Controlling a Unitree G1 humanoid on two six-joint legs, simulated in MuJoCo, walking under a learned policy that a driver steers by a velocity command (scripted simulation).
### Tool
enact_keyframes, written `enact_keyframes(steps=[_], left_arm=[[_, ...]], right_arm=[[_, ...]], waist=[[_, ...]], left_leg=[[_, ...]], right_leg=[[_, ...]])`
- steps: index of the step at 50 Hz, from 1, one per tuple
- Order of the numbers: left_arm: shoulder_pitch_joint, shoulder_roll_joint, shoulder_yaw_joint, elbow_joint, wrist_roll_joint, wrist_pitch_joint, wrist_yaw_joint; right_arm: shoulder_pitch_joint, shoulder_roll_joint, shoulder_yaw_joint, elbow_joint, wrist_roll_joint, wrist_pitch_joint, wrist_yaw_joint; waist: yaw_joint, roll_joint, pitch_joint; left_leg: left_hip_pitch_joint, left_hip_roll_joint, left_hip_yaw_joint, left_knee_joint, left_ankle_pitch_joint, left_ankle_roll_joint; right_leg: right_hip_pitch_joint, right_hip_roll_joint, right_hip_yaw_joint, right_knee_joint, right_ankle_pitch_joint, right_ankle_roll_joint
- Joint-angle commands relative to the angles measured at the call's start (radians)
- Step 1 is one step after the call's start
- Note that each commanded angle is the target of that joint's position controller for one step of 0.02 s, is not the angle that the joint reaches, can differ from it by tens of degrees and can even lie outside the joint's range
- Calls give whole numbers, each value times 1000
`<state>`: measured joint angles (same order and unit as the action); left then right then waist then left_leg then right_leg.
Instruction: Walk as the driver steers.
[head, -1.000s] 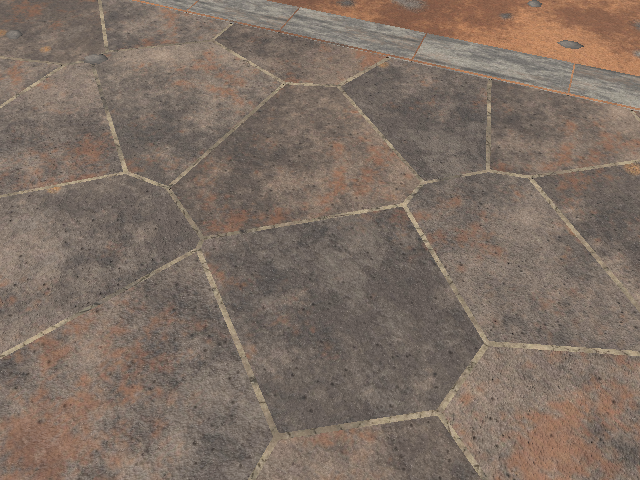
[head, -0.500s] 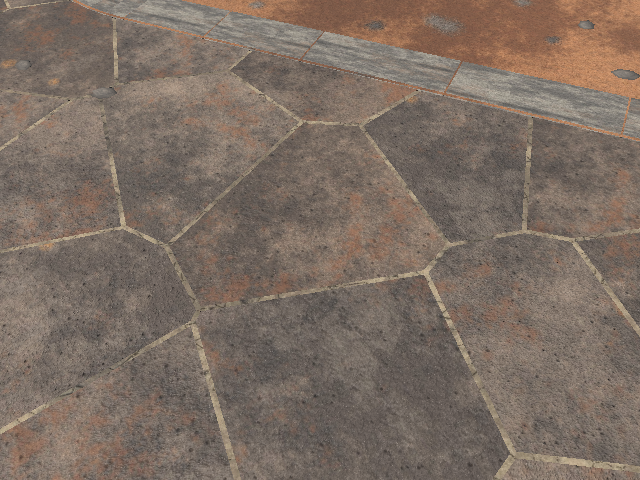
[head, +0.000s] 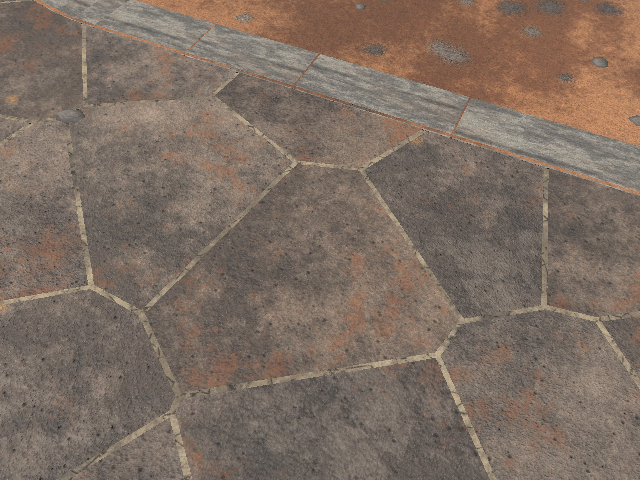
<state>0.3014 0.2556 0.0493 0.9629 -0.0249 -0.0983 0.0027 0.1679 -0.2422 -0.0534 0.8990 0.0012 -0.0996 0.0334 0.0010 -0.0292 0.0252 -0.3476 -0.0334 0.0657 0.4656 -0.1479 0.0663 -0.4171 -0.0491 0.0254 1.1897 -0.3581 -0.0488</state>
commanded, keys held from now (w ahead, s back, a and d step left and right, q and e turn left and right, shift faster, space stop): w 0.48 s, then w+q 0.52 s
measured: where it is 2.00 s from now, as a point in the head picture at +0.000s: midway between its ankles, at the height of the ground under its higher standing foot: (296, 354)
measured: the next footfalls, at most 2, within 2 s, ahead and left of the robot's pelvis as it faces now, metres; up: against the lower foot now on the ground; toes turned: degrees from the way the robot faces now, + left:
right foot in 0.42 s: +0.41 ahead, -0.15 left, +0.00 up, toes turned -3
left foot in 1.00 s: +0.69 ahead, +0.11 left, +0.00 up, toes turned +17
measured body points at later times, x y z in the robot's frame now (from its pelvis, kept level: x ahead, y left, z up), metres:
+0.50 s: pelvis +0.28 -0.06 -0.01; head +0.31 -0.07 +0.44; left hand +0.45 +0.19 -0.11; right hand +0.25 -0.32 -0.16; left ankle +0.10 +0.08 -0.66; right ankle +0.37 -0.15 -0.74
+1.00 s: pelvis +0.54 -0.01 -0.02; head +0.57 +0.00 +0.43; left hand +0.48 +0.25 -0.16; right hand +0.78 -0.20 -0.12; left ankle +0.65 +0.10 -0.73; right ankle +0.38 -0.15 -0.73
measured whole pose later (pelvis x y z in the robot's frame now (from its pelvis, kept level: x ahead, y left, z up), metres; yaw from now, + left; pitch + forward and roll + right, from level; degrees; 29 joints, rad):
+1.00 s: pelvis +0.54 -0.01 -0.02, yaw +13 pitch +2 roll -2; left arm 0.33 0.25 0.07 0.98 -0.01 -0.06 0.03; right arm 0.06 -0.23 -0.07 0.81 0.02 -0.04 0.06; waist 0.04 0.01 0.03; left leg -0.54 0.02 0.07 0.60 -0.12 0.13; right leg 0.11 -0.04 -0.28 0.38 -0.46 0.04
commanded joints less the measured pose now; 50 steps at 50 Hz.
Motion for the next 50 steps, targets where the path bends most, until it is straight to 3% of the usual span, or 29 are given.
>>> enact_keyframes(steps=[1,4,6,10,16,19,20,21,22,23,24,25,26,27,29,31,33,36,39,43,45,48,49,50], left_arm=[[36,60,25,-54,7,7,10],[-27,58,30,-80,15,23,16],[-104,59,33,-105,21,22,15],[-238,34,23,-140,17,13,1],[-393,36,10,-200,4,0,-32],[-339,72,21,-200,2,-10,-44],[-251,98,36,-176,5,-12,-42],[-82,146,62,-121,8,-11,-36],[110,226,83,-84,21,-9,-25],[155,273,90,-61,21,-5,-32],[138,175,62,-70,16,-7,-33],[47,136,49,-88,16,-10,-28],[-39,114,40,-107,21,-11,-27],[-88,84,32,-110,29,-15,-30],[-106,53,25,-95,40,-24,-32],[-84,75,31,-74,41,-30,-24],[-62,97,38,-60,46,-31,-11],[-47,103,39,-51,46,-26,4],[-30,112,39,-44,40,-21,15],[48,128,46,-13,28,1,22],[56,141,52,-9,20,16,24],[9,185,64,-30,10,34,33],[-10,197,67,-38,9,42,36],[-30,196,63,-48,6,44,37]], right_arm=[[27,-79,-13,-24,-9,-16,4],[78,-124,-23,4,-8,-20,-11],[115,-132,-24,18,-5,-14,-24],[173,-139,-22,40,5,-4,-37],[265,-154,-30,92,14,18,-42],[237,-173,-39,94,17,31,-47],[210,-178,-40,88,19,35,-47],[197,-156,-32,81,15,38,-47],[205,-123,-15,55,-3,36,-47],[328,16,23,58,1,13,-34],[264,-93,-1,67,24,-10,-29],[174,-141,-15,37,49,-22,-27],[128,-138,-16,30,50,-22,-34],[107,-127,-23,30,36,-13,-41],[156,-85,-27,45,36,19,-43],[153,-63,-29,43,37,40,-46],[99,-67,-35,23,31,49,-47],[38,-65,-39,-1,23,45,-38],[-57,-48,-31,-35,17,41,-21],[-176,-27,-16,-101,17,42,2],[-207,-30,-15,-135,20,43,16],[-137,-76,-37,-156,23,48,29],[-32,-113,-57,-138,26,50,29],[131,-173,-91,-99,28,51,19]], waist=[[16,108,-62],[18,85,-16],[-1,74,0],[-41,83,22],[-86,87,68],[-34,115,30],[20,124,-25],[95,106,-126],[150,-15,-281],[79,-279,-399],[112,-174,-368],[99,-126,-229],[65,-36,-154],[38,-10,-95],[-7,-50,-69],[-19,-45,-32],[-12,-26,-3],[-3,-23,11],[27,-18,39],[71,-1,81],[69,-11,86],[-1,-68,8],[-63,-79,-53],[-150,-52,-139]], left_leg=[[161,260,-301,-303,74,167],[146,255,-237,-346,153,183],[184,251,-210,-354,186,174],[220,217,-141,-359,181,136],[395,281,-145,-292,191,130],[441,303,-144,-198,385,104],[428,280,-119,-100,552,87],[359,224,-79,91,624,60],[134,158,-30,418,342,22],[-258,-32,-63,741,-358,-35],[-364,17,-196,859,-421,-14],[-419,64,-185,874,-336,5],[-376,117,-160,833,-241,5],[-334,147,-159,775,-184,2],[-238,177,-174,714,-128,0],[-262,177,-181,677,-84,-9],[-340,171,-205,609,3,-20],[-384,153,-204,471,152,-31],[-360,144,-134,325,252,-31],[-418,137,-77,214,211,-13],[-424,124,-41,187,127,4],[-232,38,52,181,-25,55],[-89,-5,72,168,-48,81],[159,-40,54,89,18,121]], right_leg=[[-163,-103,46,-25,93,-4],[-235,-114,35,-137,192,22],[-297,-113,32,-248,295,37],[-272,-78,-2,-480,463,39],[-298,-44,-19,-643,393,17],[-173,-7,-43,-685,288,-24],[-34,29,-75,-704,284,-44],[203,46,-83,-706,308,-75],[527,-147,139,-682,330,-145],[834,-353,614,-809,135,-295],[804,-330,664,-874,42,-257],[670,-310,506,-889,87,-211],[516,-278,383,-920,183,-187],[396,-245,292,-958,242,-172],[285,-205,181,-1019,273,-153],[247,-200,102,-1057,321,-157],[264,-203,47,-1075,366,-154],[301,-190,-43,-1084,411,-131],[317,-178,-126,-1097,419,-107],[465,-222,-177,-1054,483,-101],[531,-247,-196,-1002,573,-94],[550,-250,-242,-814,1033,-63],[526,-237,-255,-662,1144,-48],[424,-193,-272,-439,1076,-12]])
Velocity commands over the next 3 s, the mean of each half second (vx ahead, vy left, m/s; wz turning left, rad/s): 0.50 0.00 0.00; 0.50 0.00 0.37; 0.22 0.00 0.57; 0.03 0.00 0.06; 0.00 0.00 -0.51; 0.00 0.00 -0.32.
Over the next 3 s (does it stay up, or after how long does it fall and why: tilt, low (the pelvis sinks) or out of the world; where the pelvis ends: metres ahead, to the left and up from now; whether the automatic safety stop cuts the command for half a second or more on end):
stays up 0.78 0.04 0.00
